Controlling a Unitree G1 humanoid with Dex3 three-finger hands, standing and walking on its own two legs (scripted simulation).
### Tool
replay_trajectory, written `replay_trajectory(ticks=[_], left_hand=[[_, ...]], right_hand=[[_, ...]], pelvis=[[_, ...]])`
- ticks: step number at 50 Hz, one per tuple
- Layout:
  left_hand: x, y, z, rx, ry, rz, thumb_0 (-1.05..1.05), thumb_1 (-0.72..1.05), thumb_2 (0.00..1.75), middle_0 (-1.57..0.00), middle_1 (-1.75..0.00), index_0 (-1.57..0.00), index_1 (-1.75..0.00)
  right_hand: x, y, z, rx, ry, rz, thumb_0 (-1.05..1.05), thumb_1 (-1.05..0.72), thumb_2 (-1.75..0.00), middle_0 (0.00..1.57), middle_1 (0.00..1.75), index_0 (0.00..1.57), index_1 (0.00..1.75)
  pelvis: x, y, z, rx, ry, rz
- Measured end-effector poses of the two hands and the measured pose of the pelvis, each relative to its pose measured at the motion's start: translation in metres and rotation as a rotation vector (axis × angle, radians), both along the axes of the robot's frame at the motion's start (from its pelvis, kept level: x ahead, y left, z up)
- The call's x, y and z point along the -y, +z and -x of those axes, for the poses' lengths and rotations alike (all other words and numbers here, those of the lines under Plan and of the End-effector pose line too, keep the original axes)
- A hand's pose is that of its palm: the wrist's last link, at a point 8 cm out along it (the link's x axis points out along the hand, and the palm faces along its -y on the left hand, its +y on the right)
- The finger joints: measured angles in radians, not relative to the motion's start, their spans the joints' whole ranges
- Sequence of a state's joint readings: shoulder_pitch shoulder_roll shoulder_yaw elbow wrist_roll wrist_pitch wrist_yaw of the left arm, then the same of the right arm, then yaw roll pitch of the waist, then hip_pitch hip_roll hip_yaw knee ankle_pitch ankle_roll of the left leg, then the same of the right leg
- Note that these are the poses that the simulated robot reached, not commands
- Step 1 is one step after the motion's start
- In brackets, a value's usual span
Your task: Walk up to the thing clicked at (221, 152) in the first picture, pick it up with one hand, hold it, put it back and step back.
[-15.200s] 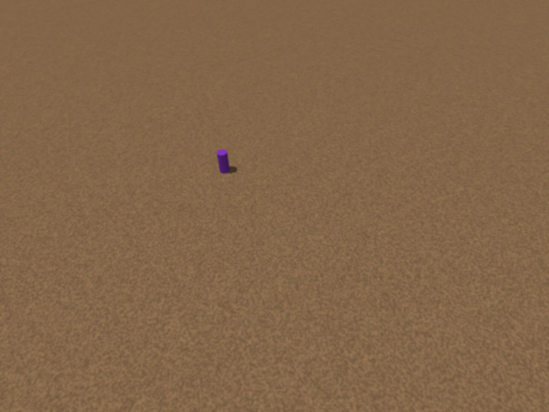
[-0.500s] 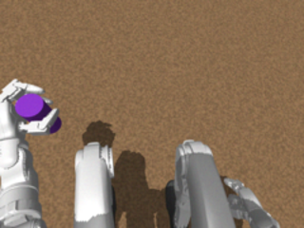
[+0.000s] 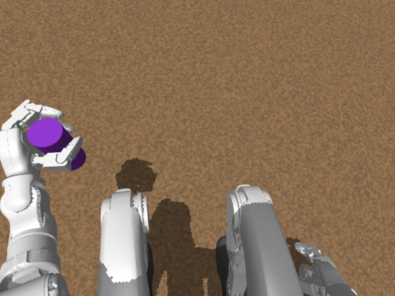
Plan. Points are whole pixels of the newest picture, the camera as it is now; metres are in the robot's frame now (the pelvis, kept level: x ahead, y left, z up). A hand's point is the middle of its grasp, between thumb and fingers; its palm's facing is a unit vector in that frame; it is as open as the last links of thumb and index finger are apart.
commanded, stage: lift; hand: left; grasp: from the side
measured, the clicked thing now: (60, 147) +0.41 +0.27 -0.05
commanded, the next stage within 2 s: none
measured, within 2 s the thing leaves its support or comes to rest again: neither
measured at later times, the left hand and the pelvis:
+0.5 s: hand (41, 132) +0.39 +0.26 +0.05, palm faces +0.21 -0.98 -0.03, open 8.0 cm; pelvis +0.00 +0.00 +0.05, yaw +1 degrees
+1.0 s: hand out of the picture +0.38 +0.24 +0.22, palm faces +0.25 -0.97 -0.05, open 8.0 cm; pelvis +0.04 +0.00 +0.19, yaw +3 degrees
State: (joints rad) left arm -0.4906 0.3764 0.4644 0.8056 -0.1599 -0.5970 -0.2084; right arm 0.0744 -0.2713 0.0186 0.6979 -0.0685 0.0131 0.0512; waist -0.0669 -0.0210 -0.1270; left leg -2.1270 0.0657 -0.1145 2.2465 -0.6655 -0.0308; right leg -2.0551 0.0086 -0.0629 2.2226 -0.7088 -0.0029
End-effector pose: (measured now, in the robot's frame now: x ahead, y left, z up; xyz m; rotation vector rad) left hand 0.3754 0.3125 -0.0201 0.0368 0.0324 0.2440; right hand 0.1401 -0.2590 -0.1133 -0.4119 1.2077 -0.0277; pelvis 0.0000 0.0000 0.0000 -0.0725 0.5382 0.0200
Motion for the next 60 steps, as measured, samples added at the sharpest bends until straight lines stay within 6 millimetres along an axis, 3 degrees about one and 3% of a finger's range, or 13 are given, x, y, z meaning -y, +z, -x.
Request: replay_trajectory(ticks=[12,25,36,48,60], left_hand=[[0.004,0.016,0.003,0.008,-0.024,-0.001,0.03,-0.18,1.11,-0.85,-1.16,-0.83,-1.17],[0.008,0.070,0.014,0.020,-0.033,0.005,0.03,-0.18,1.12,-0.85,-1.16,-0.83,-1.17],[0.014,0.138,0.024,0.008,-0.025,-0.002,0.03,-0.18,1.12,-0.85,-1.16,-0.83,-1.17],[0.025,0.229,0.030,-0.015,0.006,-0.004,0.03,-0.18,1.12,-0.85,-1.16,-0.83,-1.17],[0.031,0.302,0.024,-0.013,0.001,-0.002,0.03,-0.18,1.12,-0.86,-1.15,-0.84,-1.16]], right_hand=[[-0.001,0.007,0.002,0.008,-0.019,-0.013,0.01,-0.91,-0.90,0.20,0.30,0.20,0.30],[-0.008,0.046,-0.014,0.080,-0.044,-0.035,0.01,-0.91,-0.89,0.20,0.30,0.20,0.30],[-0.017,0.101,-0.039,0.148,-0.059,-0.057,0.01,-0.90,-0.89,0.20,0.30,0.20,0.30],[-0.029,0.184,-0.067,0.226,-0.071,-0.087,0.01,-0.90,-0.89,0.20,0.30,0.20,0.30],[-0.032,0.260,-0.072,0.279,-0.071,-0.087,0.01,-0.89,-0.89,0.20,0.30,0.20,0.30]], pelvis=[[0.001,0.010,0.000,-0.004,0.006,-0.007],[0.000,0.048,-0.001,-0.013,0.013,-0.007],[-0.001,0.102,-0.011,-0.007,0.028,-0.008],[-0.003,0.179,-0.032,0.053,0.047,-0.014],[-0.005,0.244,-0.049,0.160,0.067,-0.024]])
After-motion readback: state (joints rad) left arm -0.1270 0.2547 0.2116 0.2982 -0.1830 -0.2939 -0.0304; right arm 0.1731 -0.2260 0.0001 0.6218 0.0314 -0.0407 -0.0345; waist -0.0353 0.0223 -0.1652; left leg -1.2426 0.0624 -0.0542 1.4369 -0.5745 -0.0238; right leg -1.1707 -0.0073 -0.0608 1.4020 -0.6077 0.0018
